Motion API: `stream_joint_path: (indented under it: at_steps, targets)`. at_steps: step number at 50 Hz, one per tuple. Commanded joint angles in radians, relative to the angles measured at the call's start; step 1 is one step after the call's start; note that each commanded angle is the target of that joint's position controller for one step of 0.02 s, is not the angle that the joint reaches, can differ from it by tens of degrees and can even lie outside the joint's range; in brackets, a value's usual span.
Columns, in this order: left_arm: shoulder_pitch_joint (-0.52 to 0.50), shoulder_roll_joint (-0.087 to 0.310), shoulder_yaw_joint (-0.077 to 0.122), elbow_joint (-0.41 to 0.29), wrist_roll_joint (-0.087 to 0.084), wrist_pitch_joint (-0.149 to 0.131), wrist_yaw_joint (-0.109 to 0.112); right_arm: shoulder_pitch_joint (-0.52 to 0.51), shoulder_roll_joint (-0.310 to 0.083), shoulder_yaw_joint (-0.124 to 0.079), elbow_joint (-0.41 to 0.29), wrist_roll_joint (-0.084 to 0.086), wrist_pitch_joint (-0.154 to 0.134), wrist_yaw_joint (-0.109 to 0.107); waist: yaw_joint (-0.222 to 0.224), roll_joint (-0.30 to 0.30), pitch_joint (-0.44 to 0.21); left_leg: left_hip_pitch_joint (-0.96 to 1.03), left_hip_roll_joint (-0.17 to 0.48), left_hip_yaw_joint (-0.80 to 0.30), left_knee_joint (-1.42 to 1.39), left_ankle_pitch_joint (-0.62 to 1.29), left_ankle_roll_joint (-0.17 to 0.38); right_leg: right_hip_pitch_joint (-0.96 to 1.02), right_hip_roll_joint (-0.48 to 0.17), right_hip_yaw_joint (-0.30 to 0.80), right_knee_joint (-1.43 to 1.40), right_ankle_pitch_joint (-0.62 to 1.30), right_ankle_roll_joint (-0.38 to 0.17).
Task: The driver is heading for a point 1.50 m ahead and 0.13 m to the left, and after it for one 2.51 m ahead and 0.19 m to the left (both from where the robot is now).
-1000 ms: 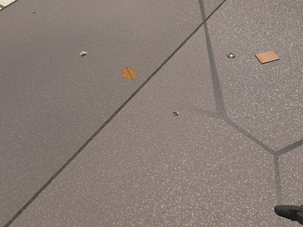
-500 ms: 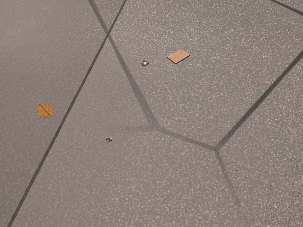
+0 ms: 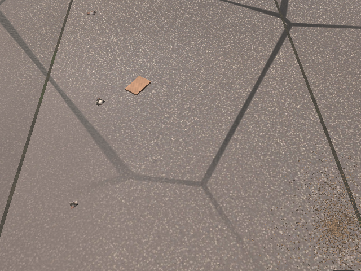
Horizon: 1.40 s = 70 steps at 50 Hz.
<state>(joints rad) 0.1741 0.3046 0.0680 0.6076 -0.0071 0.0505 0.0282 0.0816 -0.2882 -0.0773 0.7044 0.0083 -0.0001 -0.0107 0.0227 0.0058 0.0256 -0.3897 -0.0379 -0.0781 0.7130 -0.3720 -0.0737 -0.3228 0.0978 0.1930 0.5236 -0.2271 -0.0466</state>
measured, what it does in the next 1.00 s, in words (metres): walks ahead: left foot, then right foot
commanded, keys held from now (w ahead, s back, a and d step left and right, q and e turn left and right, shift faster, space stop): no key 0.26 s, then w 0.74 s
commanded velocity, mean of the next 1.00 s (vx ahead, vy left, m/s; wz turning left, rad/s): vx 0.26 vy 0.00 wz -0.11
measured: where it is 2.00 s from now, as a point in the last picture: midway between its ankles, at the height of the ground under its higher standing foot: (202, 185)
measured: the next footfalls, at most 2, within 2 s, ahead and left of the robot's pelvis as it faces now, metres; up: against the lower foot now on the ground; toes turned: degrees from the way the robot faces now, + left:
left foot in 0.06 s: +0.05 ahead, +0.13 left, +0.00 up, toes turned -5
right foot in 0.38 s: +0.01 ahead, -0.12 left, +0.00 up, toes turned +0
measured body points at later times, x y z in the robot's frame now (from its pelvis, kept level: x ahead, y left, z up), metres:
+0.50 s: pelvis +0.03 +0.00 +0.00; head +0.03 -0.02 +0.45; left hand +0.13 +0.26 -0.11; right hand +0.14 -0.27 -0.11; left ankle +0.01 +0.12 -0.70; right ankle -0.03 -0.12 -0.74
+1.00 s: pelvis +0.23 +0.05 +0.01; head +0.25 +0.06 +0.46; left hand +0.40 +0.31 -0.09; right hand +0.26 -0.22 -0.11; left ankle +0.20 +0.13 -0.74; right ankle +0.29 -0.12 -0.66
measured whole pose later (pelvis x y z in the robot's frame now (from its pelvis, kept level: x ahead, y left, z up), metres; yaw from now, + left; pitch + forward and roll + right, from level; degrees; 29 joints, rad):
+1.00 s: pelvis +0.23 +0.05 +0.01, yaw -4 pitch +1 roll +0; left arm 0.21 0.30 0.06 0.70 -0.01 -0.06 0.00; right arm 0.36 -0.26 -0.03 0.79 0.00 -0.08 0.03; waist -0.05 -0.04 0.01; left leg -0.11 -0.06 0.04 0.29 -0.20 0.07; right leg -0.64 -0.11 0.04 1.00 -0.15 0.00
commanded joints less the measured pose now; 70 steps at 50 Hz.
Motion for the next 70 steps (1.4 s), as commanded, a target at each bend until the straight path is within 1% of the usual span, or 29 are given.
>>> stream_joint_path:
  at_steps: [1, 3, 5, 7, 9, 13, 15, 19, 21, 22, 24, 30, 36, 37, 38, 39, 40, 42, 44, 49, 59, 61, 63, 64, 65, 66, 67, 68, 70]
  targets:
    - [-0.028, 0.156, 0.044, -0.066, -0.007, -0.004, -0.001, 0.011, -0.085, -0.021, -0.064, 0.002, -0.025, 0.014, -0.012, -0.166, -0.144, 0.036, 0.007, 0.013, -0.155, 0.048, 0.023, 0.189, -0.249, 0.299, -0.064, 0.407, -0.165]
    - [-0.024, 0.124, 0.032, -0.063, -0.012, -0.004, 0.005, 0.052, -0.093, -0.023, -0.052, -0.015, -0.032, 0.018, -0.036, -0.123, -0.145, 0.211, 0.061, -0.002, -0.355, 0.29, 0.065, 0.101, -0.189, 0.261, -0.022, 0.249, -0.09]
    - [0.026, 0.095, 0.026, -0.075, 0.003, -0.018, 0.006, 0.028, -0.18, -0.032, -0.058, -0.057, -0.027, 0.014, 0.031, 0.266, -0.097, 0.263, 0.37, -0.348, -0.394, 0.594, 0.299, -0.137, 0.027, 0.015, 0.219, -0.331, 0.031]
    - [0.007, 0.196, 0.063, -0.045, 0.006, -0.025, 0.008, 0.008, -0.122, -0.019, -0.073, -0.035, -0.034, 0.006, -0.008, 0.165, -0.078, 0.233, 0.382, -0.334, -0.399, 0.54, 0.364, -0.172, -0.018, -0.001, 0.523, -0.382, 0.102]
    - [0.021, 0.147, 0.057, -0.018, 0.005, -0.011, 0.011, -0.016, -0.112, -0.014, -0.068, -0.01, -0.032, -0.001, 0.0, 0.12, -0.059, 0.253, 0.311, -0.241, -0.372, 0.502, 0.304, -0.204, -0.034, 0.01, 0.574, -0.305, 0.134]
    - [-0.012, 0.028, 0.012, -0.012, 0.003, -0.012, 0.001, -0.009, -0.087, -0.003, -0.05, -0.013, -0.012, -0.001, -0.02, 0.166, -0.088, 0.263, 0.215, -0.096, -0.338, 0.596, 0.269, -0.066, -0.084, -0.116, 0.285, -0.245, 0.156]
    - [-0.028, 0.022, 0.004, -0.008, -0.005, -0.017, -0.004, 0.058, -0.107, -0.006, -0.03, -0.01, 0.001, -0.001, -0.056, 0.189, -0.112, 0.262, 0.209, -0.114, -0.367, 0.339, 0.272, 0.024, -0.078, -0.167, 0.106, -0.192, 0.144]
    - [0.056, 0.084, 0.018, 0.024, -0.002, -0.039, -0.007, 0.092, -0.117, 0.003, -0.021, 0.001, -0.006, 0.005, -0.016, 0.129, -0.061, 0.04, 0.184, -0.142, -0.363, -0.132, 0.201, 0.28, -0.096, -0.16, -0.102, -0.08, 0.031]
    - [0.197, 0.178, 0.048, 0.07, 0.011, -0.057, -0.013, -0.005, -0.03, 0.031, -0.074, -0.004, -0.042, 0.011, 0.039, -0.177, -0.052, -0.143, 0.0, 0.125, -0.032, -0.109, 0.082, 0.297, -0.289, 0.17, -0.219, -0.421, -0.134]
    - [0.213, 0.179, 0.044, 0.071, 0.013, -0.069, -0.018, -0.064, -0.073, 0.018, -0.098, 0.013, -0.056, 0.01, 0.076, -0.227, 0.044, -0.257, 0.013, 0.11, 0.079, -0.15, 0.076, 0.267, -0.391, 0.35, -0.335, -0.491, -0.209]
    - [0.221, 0.137, 0.029, 0.085, 0.011, -0.1, -0.011, -0.052, -0.113, -0.004, -0.099, 0.031, -0.073, 0.014, 0.059, -0.208, 0.111, -0.415, 0.077, 0.035, 0.283, -0.181, 0.101, 0.311, -0.428, 0.398, -0.36, -0.42, -0.234]
    - [0.177, 0.124, 0.024, 0.079, -0.007, -0.104, -0.014, -0.071, -0.029, 0.027, -0.088, 0.006, -0.098, 0.064, 0.047, -0.15, 0.045, -0.178, 0.075, 0.118, 0.002, 0.131, 0.086, 0.231, -0.279, 0.043, -0.356, -0.027, -0.143]
    - [0.191, 0.15, 0.029, 0.095, -0.013, -0.107, -0.025, 0.083, -0.114, -0.001, -0.05, 0.017, -0.082, 0.052, -0.056, -0.116, 0.014, 0.185, 0.028, 0.138, -0.155, 0.214, 0.123, 0.097, -0.299, -0.002, -0.224, 0.087, -0.096]
    - [0.196, 0.114, 0.017, 0.098, -0.005, -0.109, -0.024, 0.203, -0.151, -0.019, -0.02, 0.019, -0.081, 0.04, -0.114, -0.076, -0.05, 0.337, 0.045, 0.113, -0.174, 0.202, 0.15, 0.052, -0.25, -0.061, -0.043, 0.19, -0.064]
    - [0.206, 0.041, -0.007, 0.066, 0.011, -0.112, -0.021, 0.339, -0.236, -0.037, -0.006, 0.0, -0.082, 0.029, -0.154, 0.114, -0.174, 0.556, 0.25, -0.176, -0.25, 0.067, 0.228, -0.126, -0.153, -0.15, 0.32, 0.056, 0.004]
    - [0.266, 0.009, -0.017, 0.037, -0.011, -0.13, -0.012, 0.395, -0.292, -0.044, 0.004, -0.01, -0.087, 0.042, -0.126, 0.365, -0.265, 0.669, 0.414, -0.669, -0.471, -0.227, 0.353, -0.34, -0.037, -0.111, 0.607, -0.342, 0.045]
    - [0.227, 0.107, 0.008, 0.05, -0.036, -0.136, -0.016, 0.321, -0.209, -0.019, -0.003, -0.001, -0.091, 0.045, -0.114, 0.231, -0.161, 0.592, 0.418, -0.678, -0.521, -0.357, 0.341, -0.443, -0.101, -0.06, 0.729, -0.299, 0.04]
    - [0.127, 0.118, 0.012, 0.045, -0.03, -0.142, -0.02, 0.223, -0.155, -0.002, -0.015, -0.008, -0.09, 0.043, -0.076, 0.078, -0.022, 0.408, 0.348, -0.43, -0.507, -0.141, 0.3, -0.446, -0.184, -0.103, 0.704, -0.126, 0.012]
    - [0.13, 0.088, 0.012, 0.059, -0.012, -0.136, -0.026, 0.176, -0.119, 0.008, -0.021, -0.024, -0.092, 0.042, -0.035, 0.086, -0.006, 0.306, 0.272, -0.278, -0.539, 0.046, 0.285, -0.37, -0.227, -0.103, 0.631, -0.024, 0.014]
    - [0.043, 0.05, 0.001, 0.038, 0.006, -0.12, -0.026, 0.209, -0.124, 0.005, 0.012, -0.005, -0.106, 0.031, -0.033, 0.043, 0.03, 0.281, 0.242, -0.117, -0.599, 0.309, 0.31, -0.416, -0.233, -0.134, 0.444, 0.123, 0.064]
    - [-0.237, 0.031, -0.019, -0.049, -0.011, -0.156, -0.082, 0.347, -0.172, -0.008, 0.096, 0.015, -0.064, 0.01, -0.102, 0.047, 0.072, 0.441, 0.283, -0.018, -0.532, 0.479, 0.261, -0.331, -0.156, -0.18, -0.004, 0.274, 0.019]
    - [-0.186, 0.062, -0.007, -0.04, -0.008, -0.156, -0.084, 0.336, -0.192, -0.014, 0.098, 0.013, -0.054, 0.005, -0.059, 0.073, 0.022, 0.494, 0.288, -0.009, -0.442, 0.708, 0.24, -0.235, -0.119, -0.204, -0.02, 0.189, -0.013]
    - [0.057, 0.134, 0.032, 0.025, -0.006, -0.151, -0.068, 0.313, -0.189, -0.009, 0.091, 0.006, -0.042, -0.002, 0.075, 0.081, -0.148, 0.432, 0.223, 0.049, -0.137, 0.95, 0.197, 0.123, -0.079, -0.244, -0.043, 0.192, -0.072]
    - [0.244, 0.205, 0.049, 0.059, 0.005, -0.144, -0.054, 0.325, -0.137, 0.014, 0.063, -0.019, -0.044, -0.006, 0.133, -0.024, -0.312, 0.202, 0.169, 0.075, 0.181, 0.644, 0.164, 0.464, -0.268, -0.034, 0.015, 0.217, -0.136]
    - [0.269, 0.258, 0.057, 0.078, 0.005, -0.145, -0.062, 0.475, -0.006, 0.051, 0.053, -0.011, -0.064, 0.007, 0.036, -0.289, -0.443, -0.195, -0.03, 0.032, 0.512, -0.155, 0.104, 0.774, -0.488, 0.475, -0.092, -0.059, -0.296]
    - [0.267, 0.149, 0.032, 0.071, -0.005, -0.145, -0.06, 0.381, -0.118, 0.029, 0.063, 0.013, -0.083, 0.014, 0.096, -0.186, -0.396, -0.306, 0.008, -0.082, 0.603, -0.198, 0.116, 0.734, -0.466, 0.542, -0.196, -0.189, -0.257]
    - [0.192, 0.122, 0.019, 0.07, -0.004, -0.144, -0.055, 0.27, -0.161, 0.014, 0.022, 0.038, -0.095, 0.019, 0.084, -0.141, -0.232, -0.362, 0.058, -0.051, 0.602, -0.109, 0.124, 0.598, -0.437, 0.382, -0.223, -0.143, -0.217]
    - [0.125, 0.114, 0.014, 0.065, 0.0, -0.144, -0.055, 0.215, -0.15, 0.019, 0.008, 0.031, -0.102, 0.015, 0.051, -0.05, -0.143, -0.334, 0.108, -0.017, 0.554, -0.017, 0.121, 0.446, -0.401, 0.273, -0.246, -0.016, -0.2]
    - [0.059, 0.076, 0.004, 0.063, 0.02, -0.151, -0.058, 0.222, -0.131, 0.014, 0.012, 0.009, -0.093, 0.016, -0.017, -0.059, -0.078, -0.239, 0.163, -0.018, 0.473, 0.078, 0.106, 0.259, -0.339, 0.142, -0.302, 0.153, -0.193]
Velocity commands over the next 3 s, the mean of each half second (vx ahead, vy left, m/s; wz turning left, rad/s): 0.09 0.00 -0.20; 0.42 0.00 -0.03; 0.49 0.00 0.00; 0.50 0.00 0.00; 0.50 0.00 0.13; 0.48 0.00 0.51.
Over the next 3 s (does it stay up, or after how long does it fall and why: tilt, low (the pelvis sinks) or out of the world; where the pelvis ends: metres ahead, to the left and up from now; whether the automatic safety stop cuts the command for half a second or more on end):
stays up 1.33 0.04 -0.01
